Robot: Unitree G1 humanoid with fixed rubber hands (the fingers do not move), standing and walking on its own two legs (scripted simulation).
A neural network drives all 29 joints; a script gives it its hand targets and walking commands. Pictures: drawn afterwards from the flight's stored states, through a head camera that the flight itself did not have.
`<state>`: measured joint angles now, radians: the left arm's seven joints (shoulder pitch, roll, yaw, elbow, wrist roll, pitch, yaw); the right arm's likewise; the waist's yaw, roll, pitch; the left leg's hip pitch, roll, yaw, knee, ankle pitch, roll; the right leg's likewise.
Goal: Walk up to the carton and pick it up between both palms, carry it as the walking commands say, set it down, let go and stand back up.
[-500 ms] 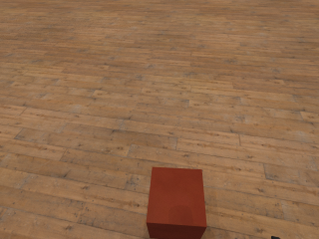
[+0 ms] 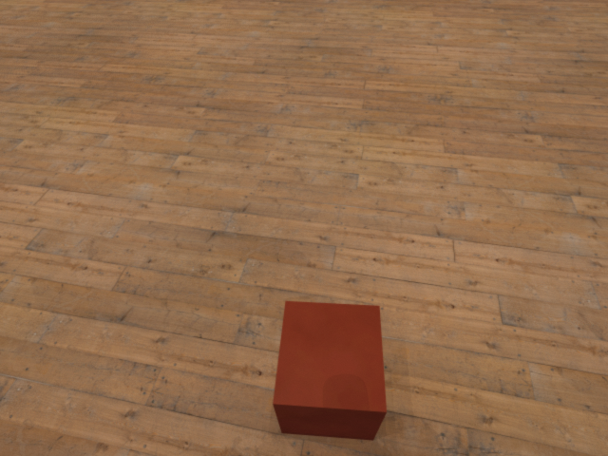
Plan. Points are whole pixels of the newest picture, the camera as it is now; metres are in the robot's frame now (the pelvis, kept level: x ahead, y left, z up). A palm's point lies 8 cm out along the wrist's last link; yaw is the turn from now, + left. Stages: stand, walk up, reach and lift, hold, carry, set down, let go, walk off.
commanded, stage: walk up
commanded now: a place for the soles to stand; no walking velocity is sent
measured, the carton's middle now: (329, 370) +0.48 -0.02 -0.63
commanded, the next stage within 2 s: reach and lift in 0.58 s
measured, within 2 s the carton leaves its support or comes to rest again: neither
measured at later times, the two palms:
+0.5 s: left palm out of the picture +0.08 +0.29 -0.13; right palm out of the picture +0.07 -0.31 -0.11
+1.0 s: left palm (157, 438) +0.20 +0.26 -0.14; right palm out of the picture +0.15 -0.28 -0.14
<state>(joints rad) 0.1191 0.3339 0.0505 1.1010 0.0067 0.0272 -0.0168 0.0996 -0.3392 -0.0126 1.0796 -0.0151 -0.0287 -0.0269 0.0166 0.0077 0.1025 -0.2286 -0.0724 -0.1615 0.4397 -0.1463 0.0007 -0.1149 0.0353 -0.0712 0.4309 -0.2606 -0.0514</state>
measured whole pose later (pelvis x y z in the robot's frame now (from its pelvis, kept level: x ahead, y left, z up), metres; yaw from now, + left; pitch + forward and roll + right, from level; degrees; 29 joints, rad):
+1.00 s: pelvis +0.01 +0.00 -0.04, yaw -6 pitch +7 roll +0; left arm 0.05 0.25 0.18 0.54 0.04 0.29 -0.06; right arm 0.04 -0.30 -0.08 0.52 -0.05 0.30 0.02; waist 0.01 -0.01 0.16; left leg -0.58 -0.01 0.00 0.81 -0.34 0.00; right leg -0.51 0.06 0.03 0.83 -0.44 -0.04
